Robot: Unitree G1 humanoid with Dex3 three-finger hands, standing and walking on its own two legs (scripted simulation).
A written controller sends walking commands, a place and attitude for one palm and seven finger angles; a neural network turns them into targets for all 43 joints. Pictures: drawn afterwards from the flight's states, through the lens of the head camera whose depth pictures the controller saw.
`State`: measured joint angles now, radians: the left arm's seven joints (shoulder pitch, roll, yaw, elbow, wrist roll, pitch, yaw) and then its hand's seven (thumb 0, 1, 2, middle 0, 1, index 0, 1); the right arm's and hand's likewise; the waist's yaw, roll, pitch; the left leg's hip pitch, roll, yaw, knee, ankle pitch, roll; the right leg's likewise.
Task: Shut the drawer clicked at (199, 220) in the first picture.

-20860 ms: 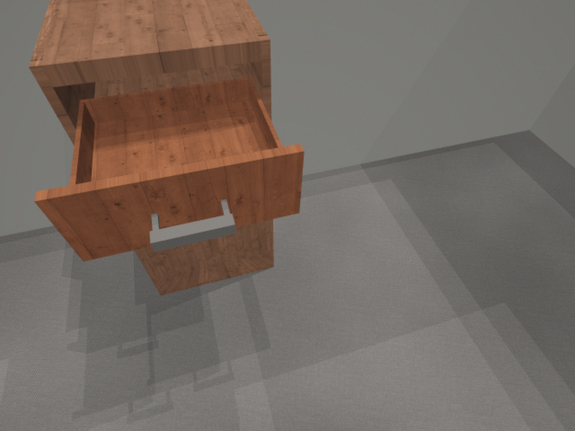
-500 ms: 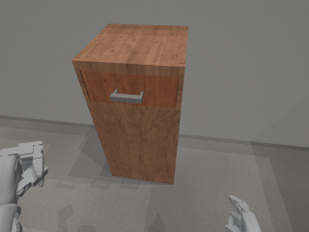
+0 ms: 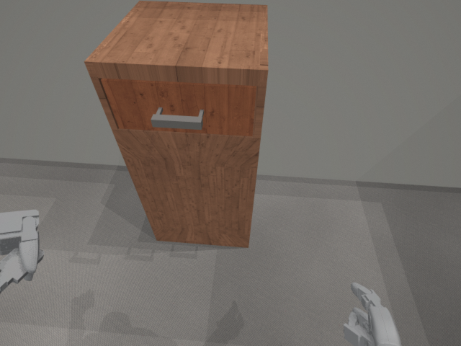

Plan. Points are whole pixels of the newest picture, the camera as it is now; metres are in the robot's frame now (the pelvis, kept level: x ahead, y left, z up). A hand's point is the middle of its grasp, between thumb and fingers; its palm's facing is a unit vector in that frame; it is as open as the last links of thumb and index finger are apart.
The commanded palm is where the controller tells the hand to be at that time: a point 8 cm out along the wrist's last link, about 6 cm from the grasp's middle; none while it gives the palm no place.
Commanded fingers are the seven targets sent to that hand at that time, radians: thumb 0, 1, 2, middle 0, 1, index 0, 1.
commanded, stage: step back with the hand held close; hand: left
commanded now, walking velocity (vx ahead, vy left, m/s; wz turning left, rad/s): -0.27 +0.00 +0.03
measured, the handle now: (179, 116) +0.65 +0.18 +0.02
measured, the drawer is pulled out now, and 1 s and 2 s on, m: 0.00 0.00 0.00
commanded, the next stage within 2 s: stop stepping back and stand still in 0.68 s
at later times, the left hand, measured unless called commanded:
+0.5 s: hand (9, 285) +0.15 +0.25 +0.18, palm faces +0.38 -0.78 -0.49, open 3.3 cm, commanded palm +0.08 +0.28 +0.18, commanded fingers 0.00 0.90 0.90 -1.40 -1.60 -1.40 -1.60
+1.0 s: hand out of the picture -0.02 +0.19 +0.16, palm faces +0.49 -0.75 -0.43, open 3.2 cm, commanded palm -0.07 +0.20 +0.18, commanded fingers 0.00 0.90 0.90 -1.40 -1.60 -1.40 -1.60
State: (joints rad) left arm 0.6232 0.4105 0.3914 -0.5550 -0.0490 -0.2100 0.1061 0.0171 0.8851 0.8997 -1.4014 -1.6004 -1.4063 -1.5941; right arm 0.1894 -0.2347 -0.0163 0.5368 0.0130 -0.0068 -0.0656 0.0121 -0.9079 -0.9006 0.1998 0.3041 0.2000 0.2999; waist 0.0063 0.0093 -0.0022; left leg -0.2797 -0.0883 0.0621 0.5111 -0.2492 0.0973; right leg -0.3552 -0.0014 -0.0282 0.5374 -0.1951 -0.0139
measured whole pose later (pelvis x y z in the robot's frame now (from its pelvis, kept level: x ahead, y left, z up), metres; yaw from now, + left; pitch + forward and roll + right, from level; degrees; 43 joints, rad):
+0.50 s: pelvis -0.04 +0.00 +0.00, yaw +1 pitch +7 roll -2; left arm 0.62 0.42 0.45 -0.61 -0.02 -0.31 0.13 0.02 0.88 0.90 -1.40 -1.60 -1.41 -1.59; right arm 0.25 -0.19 0.00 0.59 -0.02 -0.10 -0.06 0.01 -0.91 -0.90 0.20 0.30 0.20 0.30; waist 0.00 -0.02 -0.07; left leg -0.47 -0.04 0.02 0.49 -0.15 0.09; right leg -0.22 0.05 0.05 0.67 -0.38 0.01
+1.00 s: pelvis -0.20 -0.07 +0.01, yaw +0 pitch +3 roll +4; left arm 0.58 0.32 0.39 -0.37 -0.06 -0.18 0.16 0.01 0.89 0.90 -1.40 -1.60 -1.41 -1.59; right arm 0.24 -0.28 -0.03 0.63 0.04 -0.03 -0.08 0.01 -0.91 -0.90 0.20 0.30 0.20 0.30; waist 0.03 -0.02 -0.10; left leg -0.40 -0.02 0.08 0.80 -0.34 0.02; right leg -0.18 0.00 -0.03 0.44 -0.32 -0.07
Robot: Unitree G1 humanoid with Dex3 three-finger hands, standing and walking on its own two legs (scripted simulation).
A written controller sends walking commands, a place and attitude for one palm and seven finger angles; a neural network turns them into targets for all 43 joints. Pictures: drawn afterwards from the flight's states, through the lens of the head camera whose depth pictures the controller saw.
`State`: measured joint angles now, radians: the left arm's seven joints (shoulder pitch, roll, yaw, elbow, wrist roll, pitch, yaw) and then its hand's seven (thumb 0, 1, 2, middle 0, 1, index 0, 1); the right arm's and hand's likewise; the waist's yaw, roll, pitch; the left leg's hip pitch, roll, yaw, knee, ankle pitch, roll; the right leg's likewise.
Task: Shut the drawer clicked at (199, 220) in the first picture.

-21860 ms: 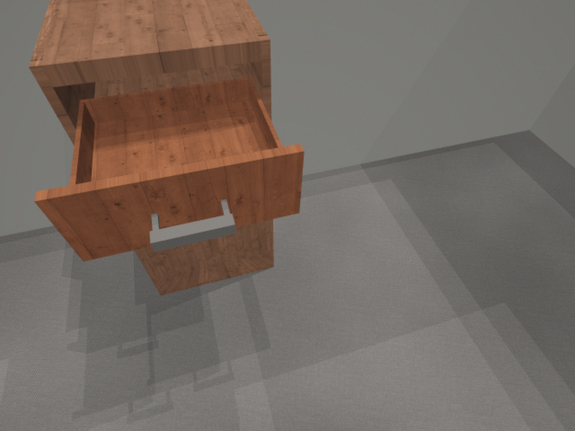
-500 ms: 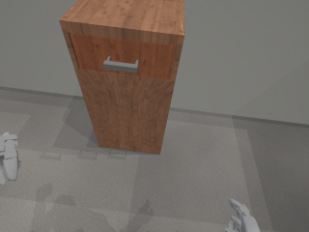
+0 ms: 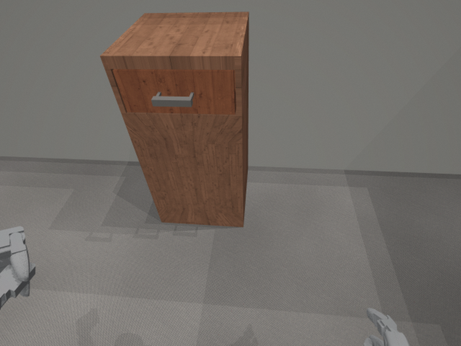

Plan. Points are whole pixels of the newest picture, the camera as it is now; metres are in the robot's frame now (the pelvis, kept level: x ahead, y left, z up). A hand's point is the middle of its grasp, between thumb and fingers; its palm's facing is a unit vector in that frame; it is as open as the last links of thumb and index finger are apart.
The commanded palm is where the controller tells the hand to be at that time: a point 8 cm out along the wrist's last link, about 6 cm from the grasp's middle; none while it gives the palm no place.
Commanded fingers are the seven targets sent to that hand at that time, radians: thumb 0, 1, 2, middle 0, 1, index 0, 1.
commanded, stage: stop stepping back and stand still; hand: left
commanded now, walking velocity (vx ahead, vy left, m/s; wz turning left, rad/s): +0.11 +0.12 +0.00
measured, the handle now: (173, 98) +0.85 +0.26 +0.01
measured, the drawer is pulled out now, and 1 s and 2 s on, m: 0.00 0.00 0.00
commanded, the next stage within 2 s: let the arm hang, fingers relaxed in 0.58 s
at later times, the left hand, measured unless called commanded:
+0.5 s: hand out of the picture +0.08 +0.26 +0.14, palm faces +0.47 -0.77 -0.43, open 3.3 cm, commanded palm +0.02 +0.29 +0.17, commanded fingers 0.00 0.90 0.90 -1.40 -1.60 -1.40 -1.60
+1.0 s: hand out of the picture +0.01 +0.19 -0.17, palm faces +0.13 -0.97 -0.20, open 3.2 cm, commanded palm none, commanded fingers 0.00 0.90 0.90 -0.72 -0.86 -0.72 -0.86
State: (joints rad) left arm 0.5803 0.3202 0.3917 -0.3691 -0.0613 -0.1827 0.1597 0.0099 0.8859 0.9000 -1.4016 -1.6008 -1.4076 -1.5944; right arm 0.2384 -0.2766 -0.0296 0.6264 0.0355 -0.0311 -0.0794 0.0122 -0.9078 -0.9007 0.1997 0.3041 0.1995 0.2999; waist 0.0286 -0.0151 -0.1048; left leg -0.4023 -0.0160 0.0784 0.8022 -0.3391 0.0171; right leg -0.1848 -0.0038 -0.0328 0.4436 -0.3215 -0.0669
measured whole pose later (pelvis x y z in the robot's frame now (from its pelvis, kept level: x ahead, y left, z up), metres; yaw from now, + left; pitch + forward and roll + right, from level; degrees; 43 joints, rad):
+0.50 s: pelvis -0.09 +0.00 -0.03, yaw +4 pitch -2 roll +0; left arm 0.52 0.34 0.33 -0.46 -0.01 -0.18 0.13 0.01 0.89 0.90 -1.40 -1.60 -1.41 -1.60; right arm 0.27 -0.18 0.04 0.68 -0.01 -0.08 -0.06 0.01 -0.90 -0.90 0.21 0.30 0.20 0.30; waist 0.01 0.02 0.00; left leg -0.40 0.03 -0.01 0.98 -0.47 0.02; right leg -0.36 -0.01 -0.08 0.68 -0.28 -0.05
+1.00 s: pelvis -0.09 +0.00 -0.03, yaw +7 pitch -2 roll +0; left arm 0.28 0.19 0.04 0.68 0.02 0.04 0.03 0.02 0.90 0.90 -1.06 -1.32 -1.07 -1.25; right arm 0.29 -0.20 -0.01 0.83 -0.03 0.02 0.00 0.01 -0.91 -0.90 0.20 0.30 0.20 0.30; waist -0.05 -0.04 0.02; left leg -0.36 0.02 -0.03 0.72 -0.32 -0.02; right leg -0.37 -0.02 0.01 0.71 -0.32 0.02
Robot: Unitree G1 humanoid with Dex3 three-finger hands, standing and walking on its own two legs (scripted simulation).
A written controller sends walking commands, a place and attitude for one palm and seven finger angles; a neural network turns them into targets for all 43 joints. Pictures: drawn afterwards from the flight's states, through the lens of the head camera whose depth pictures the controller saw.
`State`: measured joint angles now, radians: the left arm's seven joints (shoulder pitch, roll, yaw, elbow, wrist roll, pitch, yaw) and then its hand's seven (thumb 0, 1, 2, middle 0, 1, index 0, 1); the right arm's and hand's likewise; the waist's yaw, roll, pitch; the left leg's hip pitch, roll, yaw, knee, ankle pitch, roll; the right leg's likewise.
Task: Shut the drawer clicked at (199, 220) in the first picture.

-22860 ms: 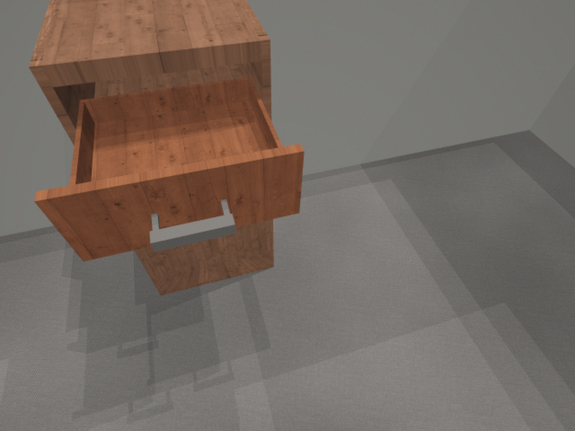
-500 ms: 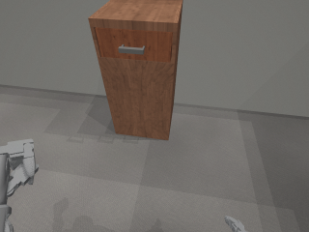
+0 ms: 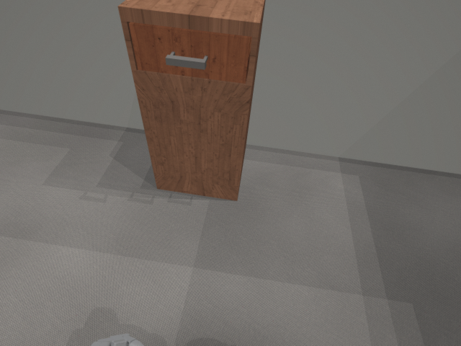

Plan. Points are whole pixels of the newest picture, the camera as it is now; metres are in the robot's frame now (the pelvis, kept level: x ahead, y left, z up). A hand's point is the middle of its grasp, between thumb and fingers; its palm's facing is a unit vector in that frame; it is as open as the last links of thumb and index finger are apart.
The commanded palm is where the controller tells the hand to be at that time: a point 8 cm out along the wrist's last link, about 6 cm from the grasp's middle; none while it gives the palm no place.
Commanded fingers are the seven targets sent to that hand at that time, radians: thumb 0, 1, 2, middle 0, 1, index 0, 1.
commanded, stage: let the arm hang, fingers relaxed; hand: left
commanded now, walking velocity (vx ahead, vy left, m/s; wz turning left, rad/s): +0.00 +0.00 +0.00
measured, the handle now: (187, 59) +0.96 +0.16 +0.03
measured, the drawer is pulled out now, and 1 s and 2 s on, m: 0.00 0.00 0.00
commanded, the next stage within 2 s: look to check the result in 0.78 s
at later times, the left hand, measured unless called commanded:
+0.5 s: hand out of the picture +0.03 +0.19 -0.15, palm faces +0.02 -0.98 -0.20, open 7.1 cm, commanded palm none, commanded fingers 0.00 0.90 0.90 -0.20 -0.30 -0.20 -0.30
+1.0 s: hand out of the picture +0.04 +0.20 -0.15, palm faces +0.00 -0.98 -0.21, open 7.4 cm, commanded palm none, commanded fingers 0.00 0.90 0.90 -0.20 -0.30 -0.20 -0.30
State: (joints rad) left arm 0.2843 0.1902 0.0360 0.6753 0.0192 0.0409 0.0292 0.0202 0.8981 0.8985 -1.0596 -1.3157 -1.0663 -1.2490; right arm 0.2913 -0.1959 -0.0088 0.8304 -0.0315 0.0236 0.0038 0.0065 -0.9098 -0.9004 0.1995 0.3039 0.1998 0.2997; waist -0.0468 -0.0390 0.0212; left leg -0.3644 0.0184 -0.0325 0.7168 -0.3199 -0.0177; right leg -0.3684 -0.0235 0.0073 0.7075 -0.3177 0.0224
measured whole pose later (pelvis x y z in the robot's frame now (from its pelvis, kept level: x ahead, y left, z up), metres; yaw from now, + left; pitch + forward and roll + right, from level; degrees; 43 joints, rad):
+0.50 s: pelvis +0.02 +0.01 +0.02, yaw -1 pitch -2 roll +0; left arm 0.27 0.16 0.01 1.09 0.01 0.01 0.02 0.01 0.90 0.90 -0.24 -0.36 -0.25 -0.35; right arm 0.26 -0.16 -0.02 1.07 -0.02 0.01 -0.02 0.01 -0.92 -0.90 0.20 0.30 0.20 0.30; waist 0.00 0.01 0.05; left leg -0.21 0.01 0.00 0.47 -0.23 -0.01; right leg -0.23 -0.03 0.03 0.47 -0.21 0.03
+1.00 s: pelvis +0.02 +0.01 +0.03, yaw -2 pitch -2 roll +0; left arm 0.23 0.18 0.03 1.13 0.01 0.00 0.02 0.01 0.90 0.90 -0.20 -0.30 -0.20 -0.30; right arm 0.28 -0.15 -0.02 1.13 -0.02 0.00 -0.03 0.00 -0.91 -0.90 0.20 0.30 0.20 0.30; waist -0.01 0.00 0.07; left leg -0.20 0.02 0.00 0.45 -0.22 -0.01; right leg -0.21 -0.03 0.04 0.44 -0.20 0.04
